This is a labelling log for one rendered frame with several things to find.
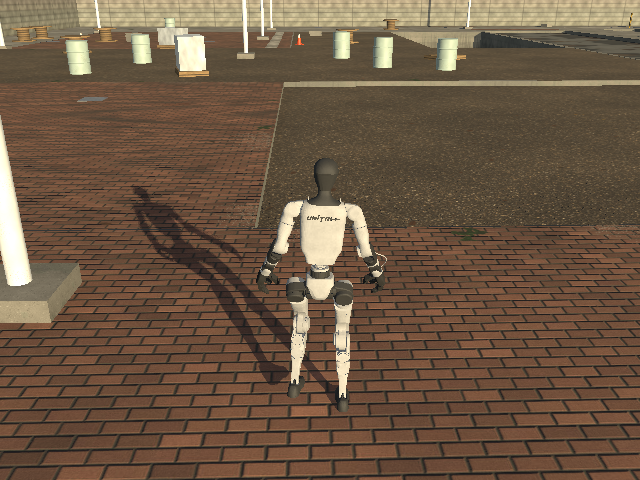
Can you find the right robot forearm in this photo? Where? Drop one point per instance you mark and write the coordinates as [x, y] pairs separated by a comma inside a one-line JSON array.
[[373, 263]]

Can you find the right robot thigh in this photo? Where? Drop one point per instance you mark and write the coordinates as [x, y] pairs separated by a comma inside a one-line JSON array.
[[343, 300]]

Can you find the robot left upper arm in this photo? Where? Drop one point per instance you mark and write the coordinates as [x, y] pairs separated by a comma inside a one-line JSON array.
[[291, 209]]

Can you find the left robot forearm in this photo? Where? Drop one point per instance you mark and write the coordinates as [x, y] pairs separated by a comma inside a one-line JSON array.
[[271, 261]]

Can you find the robot right upper arm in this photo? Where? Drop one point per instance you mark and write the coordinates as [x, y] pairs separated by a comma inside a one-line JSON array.
[[354, 213]]

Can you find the robot right foot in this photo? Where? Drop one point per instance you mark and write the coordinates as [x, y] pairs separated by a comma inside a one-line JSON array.
[[342, 403]]

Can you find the right robot hand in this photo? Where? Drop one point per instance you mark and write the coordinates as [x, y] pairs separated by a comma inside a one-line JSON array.
[[380, 281]]

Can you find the left robot hand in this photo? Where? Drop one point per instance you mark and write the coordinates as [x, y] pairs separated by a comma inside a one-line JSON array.
[[267, 279]]

